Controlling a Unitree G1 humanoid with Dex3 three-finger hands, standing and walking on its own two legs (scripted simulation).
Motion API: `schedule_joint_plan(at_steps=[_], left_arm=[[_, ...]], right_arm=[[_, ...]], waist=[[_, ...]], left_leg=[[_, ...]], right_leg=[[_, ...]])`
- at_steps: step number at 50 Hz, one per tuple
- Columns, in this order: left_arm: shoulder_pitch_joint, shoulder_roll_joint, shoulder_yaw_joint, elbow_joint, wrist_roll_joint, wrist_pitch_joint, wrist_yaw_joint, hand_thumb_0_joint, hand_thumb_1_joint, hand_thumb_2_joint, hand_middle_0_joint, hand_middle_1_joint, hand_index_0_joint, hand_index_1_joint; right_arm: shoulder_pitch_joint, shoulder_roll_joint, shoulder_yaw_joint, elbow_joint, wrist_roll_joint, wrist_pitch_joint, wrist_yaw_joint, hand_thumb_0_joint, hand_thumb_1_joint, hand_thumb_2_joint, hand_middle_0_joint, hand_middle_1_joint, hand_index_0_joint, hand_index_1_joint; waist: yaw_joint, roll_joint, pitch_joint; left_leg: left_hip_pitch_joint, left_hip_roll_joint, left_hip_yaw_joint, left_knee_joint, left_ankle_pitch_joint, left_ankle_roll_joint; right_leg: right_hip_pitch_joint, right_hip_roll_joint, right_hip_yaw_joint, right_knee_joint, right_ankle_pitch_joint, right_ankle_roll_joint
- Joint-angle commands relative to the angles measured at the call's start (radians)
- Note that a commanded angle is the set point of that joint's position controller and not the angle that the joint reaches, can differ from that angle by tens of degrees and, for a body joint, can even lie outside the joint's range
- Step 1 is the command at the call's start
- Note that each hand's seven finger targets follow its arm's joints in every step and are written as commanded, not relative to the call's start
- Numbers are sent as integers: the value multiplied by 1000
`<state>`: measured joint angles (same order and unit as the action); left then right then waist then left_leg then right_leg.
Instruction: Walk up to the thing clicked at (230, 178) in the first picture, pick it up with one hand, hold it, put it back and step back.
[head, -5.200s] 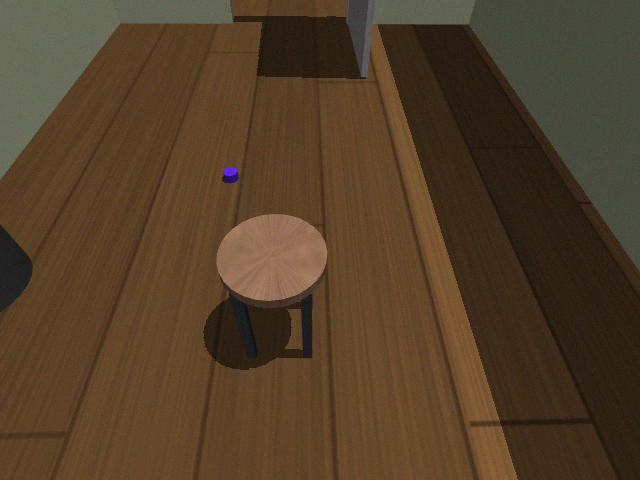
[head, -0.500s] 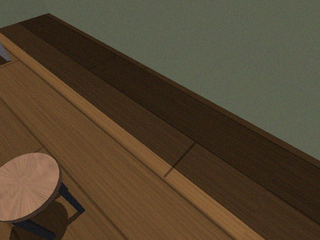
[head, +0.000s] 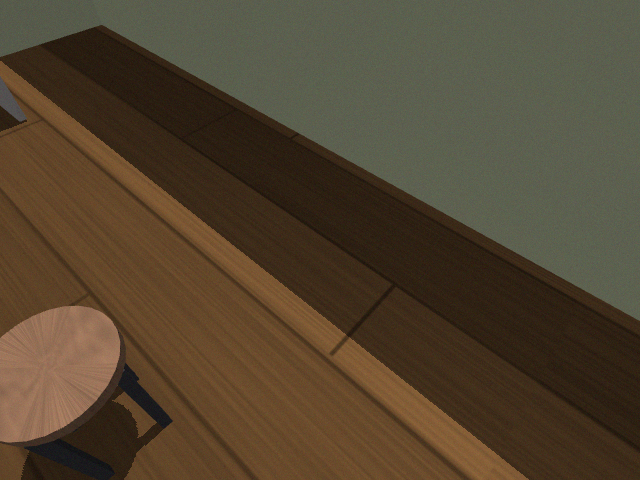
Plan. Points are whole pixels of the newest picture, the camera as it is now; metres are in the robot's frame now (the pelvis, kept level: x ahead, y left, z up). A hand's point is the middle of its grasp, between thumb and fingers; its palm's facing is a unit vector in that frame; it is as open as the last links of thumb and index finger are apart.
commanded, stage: stand
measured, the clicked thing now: out of the picture +0.70 +1.39 -0.76
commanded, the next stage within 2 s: walk up in 0.44 s
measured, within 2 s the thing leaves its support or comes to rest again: neither
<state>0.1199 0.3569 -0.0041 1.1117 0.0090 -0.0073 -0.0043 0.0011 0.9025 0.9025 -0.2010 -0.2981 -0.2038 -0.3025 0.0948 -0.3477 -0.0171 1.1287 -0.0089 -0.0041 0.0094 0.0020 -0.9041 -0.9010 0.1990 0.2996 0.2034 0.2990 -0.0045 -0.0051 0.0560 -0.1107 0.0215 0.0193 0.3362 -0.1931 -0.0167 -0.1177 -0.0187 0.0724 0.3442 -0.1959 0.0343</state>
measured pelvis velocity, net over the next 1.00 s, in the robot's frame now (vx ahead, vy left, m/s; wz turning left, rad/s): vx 0.15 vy -0.01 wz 0.05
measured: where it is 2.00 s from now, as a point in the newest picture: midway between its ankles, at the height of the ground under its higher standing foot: (321, 384)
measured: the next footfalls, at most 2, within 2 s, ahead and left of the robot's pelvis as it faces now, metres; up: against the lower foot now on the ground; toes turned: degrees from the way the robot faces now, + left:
left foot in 1.00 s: +0.32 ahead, +0.11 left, +0.00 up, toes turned +5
right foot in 1.42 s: +0.42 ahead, -0.14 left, +0.00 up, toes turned +6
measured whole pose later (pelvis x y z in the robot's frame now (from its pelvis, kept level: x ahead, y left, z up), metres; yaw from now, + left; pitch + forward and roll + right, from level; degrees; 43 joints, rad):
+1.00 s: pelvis +0.15 -0.01 -0.03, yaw +3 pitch -3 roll -2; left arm 0.34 0.41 0.06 0.90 0.02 -0.05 -0.03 0.00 0.90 0.90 -0.20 -0.30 -0.21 -0.30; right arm 0.20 -0.39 -0.08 0.89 -0.03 -0.02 0.08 0.01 -0.91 -0.90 0.20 0.30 0.20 0.30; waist 0.04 0.02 0.13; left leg -0.43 0.03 0.03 0.58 -0.14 0.05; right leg 0.05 -0.01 -0.09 0.49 -0.48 0.00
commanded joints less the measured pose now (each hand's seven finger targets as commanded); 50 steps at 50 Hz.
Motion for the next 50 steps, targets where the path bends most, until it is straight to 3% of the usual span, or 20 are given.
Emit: schedule_joint_plan(at_steps=[1,21,22,23,24,26,27,29,30,32,33,34,35,37,40,42,46,48,49,50], left_arm=[[-35,216,41,-55,-1,-21,17,0,900,900,-200,-300,-200,-300],[-27,210,40,-59,0,-20,18,0,900,900,-200,-300,-200,-300],[25,279,94,-96,11,-32,-7,0,900,900,-200,-300,-200,-300],[21,279,98,-94,23,-33,-15,0,900,900,-200,-300,-200,-300],[-2,268,104,-110,26,-33,-23,0,900,900,-200,-300,-200,-300],[-37,221,98,-147,25,-35,-32,0,900,900,-200,-300,-200,-300],[-40,217,101,-157,25,-39,-33,0,900,900,-200,-300,-200,-300],[-22,235,110,-178,23,-49,-39,0,900,900,-200,-300,-200,-300],[5,235,118,-177,24,-56,-45,0,900,900,-200,-300,-200,-300],[270,238,141,-95,22,-71,-33,0,900,900,-200,-300,-200,-300],[377,355,171,-75,37,-83,-19,0,900,900,-200,-300,-200,-300],[305,414,174,-123,37,-86,-16,0,900,900,-200,-300,-200,-300],[219,394,167,-171,28,-87,-16,0,900,900,-200,-300,-200,-300],[158,309,146,-207,7,-95,-9,0,900,900,-200,-300,-200,-300],[164,275,134,-239,2,-90,-6,0,900,900,-200,-300,-200,-300],[175,295,141,-262,6,-87,-4,0,900,900,-200,-300,-200,-300],[164,307,136,-297,8,-77,-9,0,900,900,-200,-300,-200,-300],[147,319,133,-309,-1,-77,-8,0,900,900,-200,-300,-200,-300],[145,297,125,-321,4,-76,-7,0,900,900,-200,-300,-200,-300],[213,239,106,-322,-2,-73,-7,0,900,900,-200,-300,-200,-300]], right_arm=[[-29,-215,-37,-60,4,-18,-12,0,-900,-900,200,300,200,300],[-26,-219,-38,-66,4,-18,-15,0,-900,-900,200,300,200,300],[39,-288,-87,-114,-9,-30,10,0,-900,-900,200,300,200,300],[65,-299,-99,-103,-20,-29,19,0,-900,-900,200,300,200,300],[49,-301,-105,-117,-22,-27,23,0,-900,-900,200,300,200,300],[81,-295,-116,-137,-23,-33,28,0,-900,-900,200,300,200,300],[93,-315,-128,-146,-23,-41,27,0,-900,-900,200,300,200,300],[96,-326,-136,-179,-23,-44,31,0,-900,-900,200,300,200,300],[77,-326,-137,-200,-25,-40,38,0,-900,-900,200,300,200,300],[-75,-262,-117,-251,-21,-26,42,0,-900,-900,200,300,200,300],[-68,-160,-85,-287,-11,-26,42,0,-900,-900,200,300,200,300],[-72,-190,-84,-313,-11,-25,31,0,-900,-900,200,300,200,300],[-18,-233,-91,-285,-7,-30,26,0,-900,-900,200,300,200,300],[80,-242,-94,-253,1,-38,32,0,-900,-900,200,300,200,300],[91,-227,-91,-265,-7,-35,48,0,-900,-900,200,300,200,300],[62,-215,-93,-300,-14,-28,56,0,-900,-900,200,300,200,300],[51,-211,-106,-329,-13,-36,69,0,-900,-900,200,300,200,300],[142,-221,-122,-312,-16,-39,65,0,-900,-900,200,300,200,300],[259,-253,-141,-286,-24,-42,60,0,-900,-900,200,300,200,300],[368,-304,-166,-270,-34,-48,51,0,-900,-900,200,300,200,300]], waist=[[-6,3,-85],[-4,-9,-92],[-5,7,-169],[-9,26,-105],[-13,54,-8],[-30,117,104],[-37,156,114],[-34,127,66],[-15,153,57],[146,93,-9],[178,-259,-2],[147,-175,79],[96,-52,107],[31,-67,72],[34,-114,43],[46,-125,48],[34,-133,26],[-27,-80,-3],[-91,-10,-60],[-124,150,-129]], left_leg=[[49,110,-72,-45,147,30],[75,113,-70,-34,171,31],[88,74,-80,24,-318,102],[28,97,-128,13,-506,125],[-28,116,-173,-14,-577,139],[14,200,-273,-96,-533,182],[39,269,-335,-140,-455,225],[38,311,-357,-155,-409,266],[-33,285,-312,-132,-421,250],[-258,135,-101,185,-244,145],[-501,-52,27,578,-314,77],[-628,-84,-128,679,-363,57],[-621,-24,-190,720,-300,62],[-594,7,-180,715,-183,50],[-486,16,-113,554,-149,25],[-457,30,-86,455,-116,17],[-274,29,16,268,20,52],[-84,-4,64,211,83,77],[90,-12,50,223,64,102],[254,31,-45,176,-91,154]], right_leg=[[-9,-93,54,-44,196,-52],[-16,-95,49,-41,217,-53],[-7,-30,30,19,-289,-89],[-94,-44,62,51,-458,-109],[-205,-35,65,89,-494,-111],[-360,5,-9,210,-325,-91],[-389,12,-72,323,-213,-71],[-348,-31,-54,294,-283,-58],[-244,-41,-54,229,-285,-66],[179,-5,-62,32,-126,-73],[282,-197,315,-148,-309,-93],[197,-367,558,-241,-372,-195],[171,-388,505,-205,-253,-233],[255,-260,236,-119,178,-202],[210,-205,36,-67,439,-209],[177,-223,2,-51,435,-226],[72,-210,-51,-17,361,-202],[-26,-204,-85,109,397,-191],[-111,-168,-113,291,408,-170],[-252,-82,-164,565,282,-132]])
